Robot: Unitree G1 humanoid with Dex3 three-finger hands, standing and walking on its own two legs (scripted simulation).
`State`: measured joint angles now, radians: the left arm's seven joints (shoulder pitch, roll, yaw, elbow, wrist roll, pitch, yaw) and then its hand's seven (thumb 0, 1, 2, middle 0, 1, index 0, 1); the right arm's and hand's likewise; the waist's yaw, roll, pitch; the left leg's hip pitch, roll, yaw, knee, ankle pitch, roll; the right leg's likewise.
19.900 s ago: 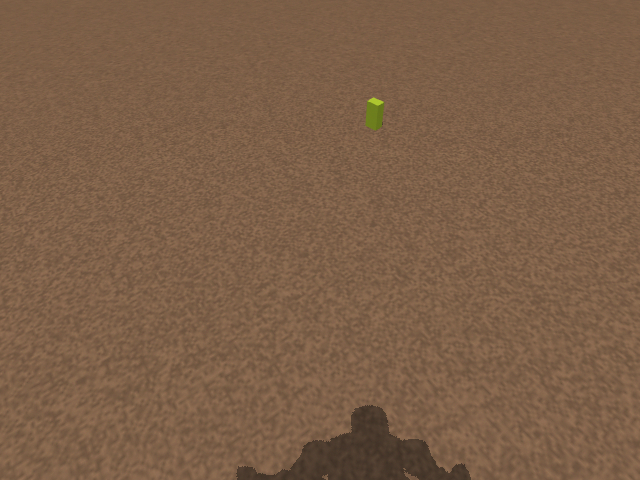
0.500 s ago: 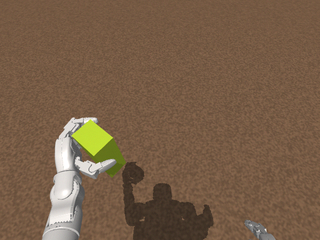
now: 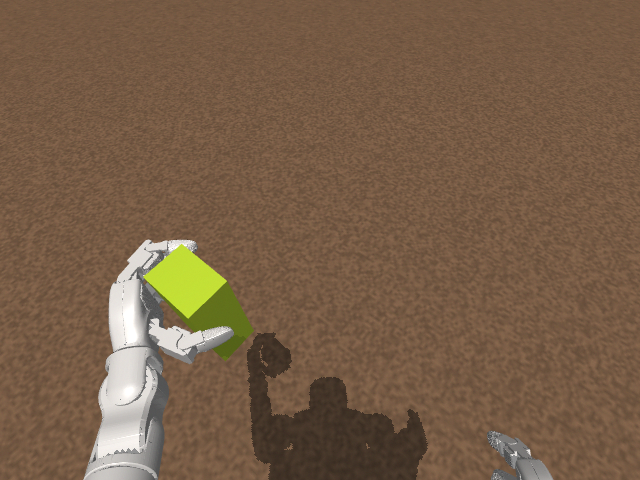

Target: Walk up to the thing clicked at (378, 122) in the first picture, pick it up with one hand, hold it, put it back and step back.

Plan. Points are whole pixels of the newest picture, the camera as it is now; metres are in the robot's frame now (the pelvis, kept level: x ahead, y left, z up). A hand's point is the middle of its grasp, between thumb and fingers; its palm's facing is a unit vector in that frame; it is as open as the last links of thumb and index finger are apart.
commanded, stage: hold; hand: left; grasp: from the side
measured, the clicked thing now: (205, 307) +0.34 +0.16 +0.03
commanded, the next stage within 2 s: none
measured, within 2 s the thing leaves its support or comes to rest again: neither
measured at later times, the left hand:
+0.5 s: hand (182, 298) +0.34 +0.18 +0.06, palm faces +0.20 -0.98 +0.01, open 12.3 cm
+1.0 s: hand (181, 302) +0.33 +0.18 +0.06, palm faces +0.20 -0.98 +0.02, open 12.2 cm
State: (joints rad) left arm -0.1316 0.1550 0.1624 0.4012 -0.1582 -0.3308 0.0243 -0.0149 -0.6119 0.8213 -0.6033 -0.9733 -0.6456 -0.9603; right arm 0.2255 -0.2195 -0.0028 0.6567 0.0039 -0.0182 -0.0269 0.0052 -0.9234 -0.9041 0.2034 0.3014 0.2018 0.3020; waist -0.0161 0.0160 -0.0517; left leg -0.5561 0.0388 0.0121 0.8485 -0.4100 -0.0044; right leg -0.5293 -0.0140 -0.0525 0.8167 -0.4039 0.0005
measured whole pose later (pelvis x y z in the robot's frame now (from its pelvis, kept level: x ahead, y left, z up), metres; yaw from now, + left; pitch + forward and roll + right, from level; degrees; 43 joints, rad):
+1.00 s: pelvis +0.00 +0.00 +0.00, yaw +0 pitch +6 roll -1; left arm -0.12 0.15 0.17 0.40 -0.16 -0.35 0.02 -0.02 -0.61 0.85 -0.59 -0.98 -0.63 -0.97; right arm 0.23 -0.22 -0.01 0.66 0.00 -0.02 -0.02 0.01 -0.92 -0.91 0.20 0.30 0.20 0.30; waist -0.01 0.01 -0.04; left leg -0.55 0.03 0.01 0.84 -0.41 0.00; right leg -0.51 -0.02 -0.05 0.80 -0.40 0.01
